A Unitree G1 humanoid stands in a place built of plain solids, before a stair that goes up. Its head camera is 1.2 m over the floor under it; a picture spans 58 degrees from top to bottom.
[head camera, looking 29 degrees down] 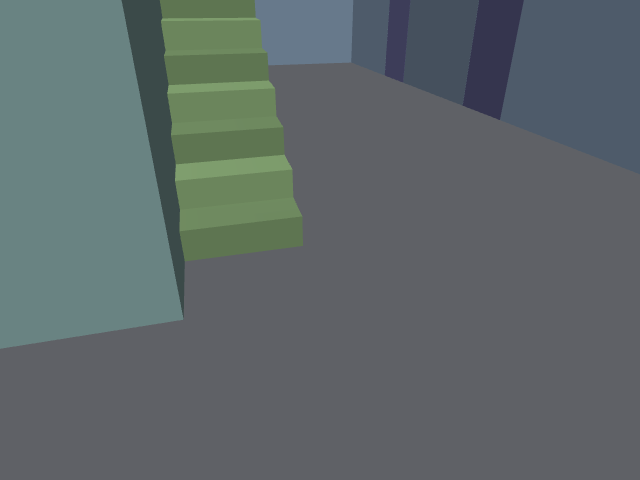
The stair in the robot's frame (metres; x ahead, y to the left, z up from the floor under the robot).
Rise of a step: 0.18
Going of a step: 0.24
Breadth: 0.74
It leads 15 degrees to the left of straight ahead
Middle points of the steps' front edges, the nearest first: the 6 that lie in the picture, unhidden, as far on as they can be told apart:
2.00 0.45 0.18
2.23 0.51 0.36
2.46 0.57 0.54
2.69 0.63 0.72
2.92 0.69 0.90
3.16 0.75 1.08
